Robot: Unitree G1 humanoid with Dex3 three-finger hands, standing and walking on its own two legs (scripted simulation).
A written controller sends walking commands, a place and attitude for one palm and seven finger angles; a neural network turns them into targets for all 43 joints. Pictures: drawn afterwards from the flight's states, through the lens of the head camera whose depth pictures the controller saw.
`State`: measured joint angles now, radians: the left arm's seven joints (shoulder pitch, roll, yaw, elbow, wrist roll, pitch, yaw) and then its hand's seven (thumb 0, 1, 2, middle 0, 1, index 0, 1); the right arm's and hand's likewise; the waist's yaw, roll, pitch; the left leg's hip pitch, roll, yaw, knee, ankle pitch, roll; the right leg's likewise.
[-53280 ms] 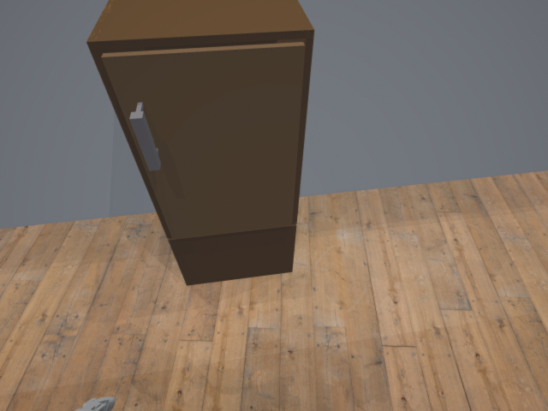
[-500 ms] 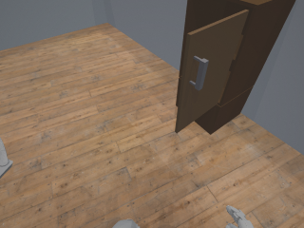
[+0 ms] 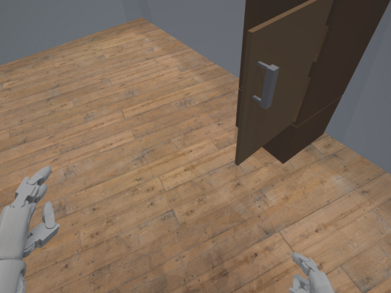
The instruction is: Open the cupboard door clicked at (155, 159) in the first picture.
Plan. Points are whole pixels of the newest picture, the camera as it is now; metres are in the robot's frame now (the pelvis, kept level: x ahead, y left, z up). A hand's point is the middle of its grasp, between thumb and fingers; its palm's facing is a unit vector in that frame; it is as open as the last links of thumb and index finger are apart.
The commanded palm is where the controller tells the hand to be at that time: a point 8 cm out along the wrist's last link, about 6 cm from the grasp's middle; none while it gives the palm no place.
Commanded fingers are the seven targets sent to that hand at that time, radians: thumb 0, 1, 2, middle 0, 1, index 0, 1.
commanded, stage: let the arm hang, fingers relaxed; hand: left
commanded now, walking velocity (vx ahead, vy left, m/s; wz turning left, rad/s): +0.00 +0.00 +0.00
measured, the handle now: (263, 85) +0.70 -0.17 +0.02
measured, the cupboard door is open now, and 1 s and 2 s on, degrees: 94 94 94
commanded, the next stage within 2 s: look to check the result in 1.02 s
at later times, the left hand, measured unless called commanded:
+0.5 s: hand out of the picture -0.03 +0.22 -0.16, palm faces +0.03 -0.97 -0.25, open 7.2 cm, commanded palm none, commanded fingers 0.00 0.90 0.90 -0.20 -0.30 -0.20 -0.30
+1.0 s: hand out of the picture -0.03 +0.18 -0.16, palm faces +0.02 -0.99 -0.16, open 7.4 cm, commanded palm none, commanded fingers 0.00 0.90 0.90 -0.20 -0.30 -0.20 -0.30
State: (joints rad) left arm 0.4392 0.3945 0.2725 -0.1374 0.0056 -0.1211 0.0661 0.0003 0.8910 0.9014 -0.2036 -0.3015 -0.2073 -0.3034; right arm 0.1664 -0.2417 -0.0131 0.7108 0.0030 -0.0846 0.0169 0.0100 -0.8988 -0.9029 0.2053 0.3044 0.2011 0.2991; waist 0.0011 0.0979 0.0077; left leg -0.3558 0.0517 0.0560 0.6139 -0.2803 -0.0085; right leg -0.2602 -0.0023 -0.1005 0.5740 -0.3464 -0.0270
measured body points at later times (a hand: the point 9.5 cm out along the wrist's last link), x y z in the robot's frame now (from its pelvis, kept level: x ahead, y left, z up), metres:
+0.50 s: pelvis -0.02 +0.02 +0.01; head +0.00 +0.01 +0.46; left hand -0.03 +0.27 -0.14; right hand -0.01 -0.20 -0.15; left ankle +0.02 +0.12 -0.73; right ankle -0.03 -0.10 -0.73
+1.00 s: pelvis -0.02 +0.02 +0.01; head -0.01 +0.02 +0.46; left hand -0.03 +0.23 -0.15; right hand -0.05 -0.18 -0.15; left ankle +0.02 +0.12 -0.73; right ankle -0.03 -0.10 -0.73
